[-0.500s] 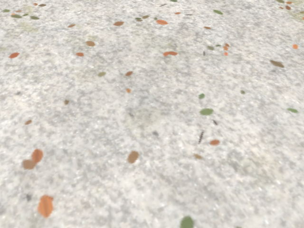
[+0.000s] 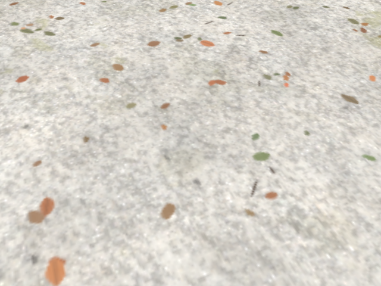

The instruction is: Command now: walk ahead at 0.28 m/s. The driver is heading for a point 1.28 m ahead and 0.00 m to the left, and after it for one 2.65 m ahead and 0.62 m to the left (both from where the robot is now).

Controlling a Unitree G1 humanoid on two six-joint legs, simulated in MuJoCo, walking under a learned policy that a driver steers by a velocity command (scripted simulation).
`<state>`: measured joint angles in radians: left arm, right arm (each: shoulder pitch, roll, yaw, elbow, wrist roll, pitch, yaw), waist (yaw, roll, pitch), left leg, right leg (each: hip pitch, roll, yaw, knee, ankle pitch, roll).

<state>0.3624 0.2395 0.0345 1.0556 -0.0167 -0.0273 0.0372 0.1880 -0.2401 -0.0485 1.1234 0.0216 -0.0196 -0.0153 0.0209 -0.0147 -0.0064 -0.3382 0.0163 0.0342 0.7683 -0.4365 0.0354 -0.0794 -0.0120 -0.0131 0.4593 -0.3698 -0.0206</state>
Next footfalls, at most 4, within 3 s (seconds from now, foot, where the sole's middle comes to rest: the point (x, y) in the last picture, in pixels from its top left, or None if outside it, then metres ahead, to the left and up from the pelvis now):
0.56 right None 0.43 -0.09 -0.77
0.90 left None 0.41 0.14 -0.77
2.48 right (218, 216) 0.83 -0.07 -0.77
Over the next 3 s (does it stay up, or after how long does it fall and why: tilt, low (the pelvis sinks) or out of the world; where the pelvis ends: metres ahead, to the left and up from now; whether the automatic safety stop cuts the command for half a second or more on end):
stays up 0.95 0.05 -0.01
